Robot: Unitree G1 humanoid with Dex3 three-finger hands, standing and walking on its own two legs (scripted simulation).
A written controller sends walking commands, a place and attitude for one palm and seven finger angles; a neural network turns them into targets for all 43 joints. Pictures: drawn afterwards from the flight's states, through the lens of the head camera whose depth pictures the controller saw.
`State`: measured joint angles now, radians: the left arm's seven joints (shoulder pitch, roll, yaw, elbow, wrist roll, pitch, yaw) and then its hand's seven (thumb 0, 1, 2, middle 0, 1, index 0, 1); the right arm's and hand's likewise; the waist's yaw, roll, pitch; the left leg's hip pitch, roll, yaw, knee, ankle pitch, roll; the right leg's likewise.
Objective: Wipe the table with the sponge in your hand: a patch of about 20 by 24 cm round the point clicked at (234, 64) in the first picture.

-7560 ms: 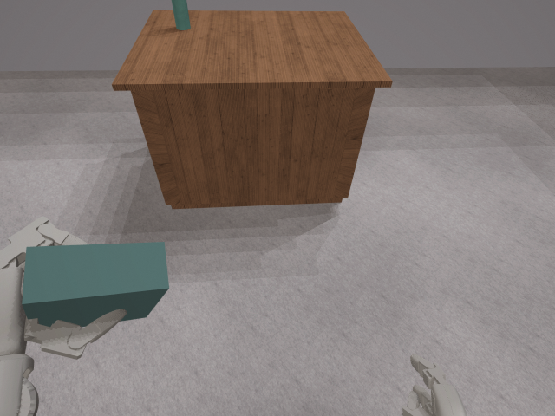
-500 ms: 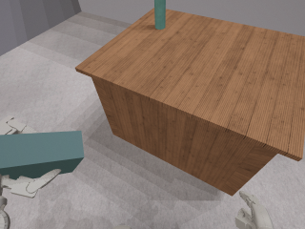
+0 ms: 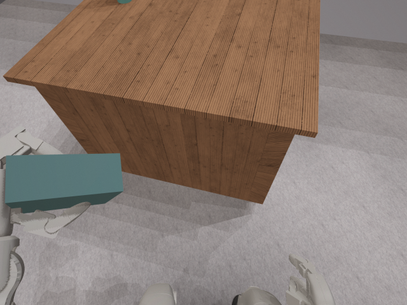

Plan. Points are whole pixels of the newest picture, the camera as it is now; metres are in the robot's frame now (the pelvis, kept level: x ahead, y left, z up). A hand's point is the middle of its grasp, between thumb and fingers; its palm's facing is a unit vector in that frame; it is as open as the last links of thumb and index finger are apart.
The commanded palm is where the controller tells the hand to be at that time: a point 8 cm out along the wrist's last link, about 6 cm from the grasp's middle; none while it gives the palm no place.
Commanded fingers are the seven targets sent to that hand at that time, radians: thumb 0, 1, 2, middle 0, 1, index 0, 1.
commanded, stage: turn to face it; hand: left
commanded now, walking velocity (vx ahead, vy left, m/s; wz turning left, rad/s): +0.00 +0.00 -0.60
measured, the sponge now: (82, 183) +0.25 +0.20 +0.15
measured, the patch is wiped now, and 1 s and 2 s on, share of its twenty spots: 0.00 0.00 0.00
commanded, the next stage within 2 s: take the last steps up to it in 0.78 s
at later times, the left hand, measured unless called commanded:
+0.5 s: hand (110, 196) +0.23 +0.14 +0.18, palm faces +0.13 -0.92 -0.38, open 9.7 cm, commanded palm +0.19 +0.19 +0.20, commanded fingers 0.00 0.10 1.30 -1.20 -1.60 -1.20 -1.60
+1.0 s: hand (183, 257) +0.16 +0.04 +0.19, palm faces -0.12 -0.89 -0.44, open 9.7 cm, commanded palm +0.14 +0.11 +0.20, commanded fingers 0.00 0.10 1.30 -1.20 -1.60 -1.20 -1.60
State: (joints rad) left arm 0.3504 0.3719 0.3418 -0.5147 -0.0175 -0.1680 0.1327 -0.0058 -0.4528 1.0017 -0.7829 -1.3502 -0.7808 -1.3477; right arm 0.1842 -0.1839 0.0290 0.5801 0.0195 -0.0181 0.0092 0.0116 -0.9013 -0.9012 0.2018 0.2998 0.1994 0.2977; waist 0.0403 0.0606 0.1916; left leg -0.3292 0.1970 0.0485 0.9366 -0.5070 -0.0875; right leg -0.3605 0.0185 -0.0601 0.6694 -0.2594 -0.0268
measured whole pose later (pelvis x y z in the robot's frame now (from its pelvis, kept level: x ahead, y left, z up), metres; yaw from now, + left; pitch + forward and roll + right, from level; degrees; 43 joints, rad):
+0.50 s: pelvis -0.06 -0.02 +0.01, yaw -20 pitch -1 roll -1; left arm 0.42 0.32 0.34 -0.50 -0.02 -0.15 0.14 -0.01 -0.45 1.00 -0.78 -1.35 -0.78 -1.35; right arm 0.21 -0.17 0.02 0.54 0.02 -0.03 0.00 0.01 -0.90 -0.90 0.20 0.30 0.19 0.30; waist 0.06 0.01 0.08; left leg -0.27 0.17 0.16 0.58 -0.27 -0.05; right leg -0.42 -0.02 -0.05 0.90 -0.44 0.06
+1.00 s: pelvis -0.13 -0.05 +0.02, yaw -30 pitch +0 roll +0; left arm 0.54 0.39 0.35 -0.57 -0.03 -0.18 0.15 -0.01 -0.45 1.00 -0.78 -1.35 -0.78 -1.35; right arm 0.20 -0.28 -0.05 0.58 0.01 0.00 -0.05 0.01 -0.91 -0.90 0.19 0.30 0.19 0.30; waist -0.02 -0.02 0.04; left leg -0.25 0.01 0.04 0.54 -0.38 -0.01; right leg -0.34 0.08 0.00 0.48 -0.14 -0.08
